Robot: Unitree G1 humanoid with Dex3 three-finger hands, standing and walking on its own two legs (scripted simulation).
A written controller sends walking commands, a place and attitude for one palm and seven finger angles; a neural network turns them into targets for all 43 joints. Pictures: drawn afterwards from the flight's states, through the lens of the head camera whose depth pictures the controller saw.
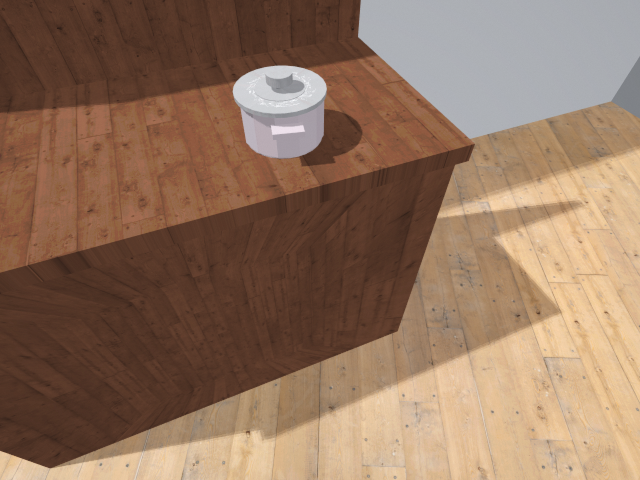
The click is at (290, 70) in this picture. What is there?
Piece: lid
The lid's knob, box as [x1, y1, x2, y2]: [265, 66, 292, 87]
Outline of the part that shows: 265,71 266,82 270,86 283,87 290,84 292,81 291,70 288,67 273,66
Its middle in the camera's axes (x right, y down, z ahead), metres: -0.07 -0.27 +0.64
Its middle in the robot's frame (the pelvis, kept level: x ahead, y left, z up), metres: +0.68 +0.11 +0.16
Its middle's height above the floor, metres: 0.93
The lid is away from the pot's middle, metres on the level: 0.00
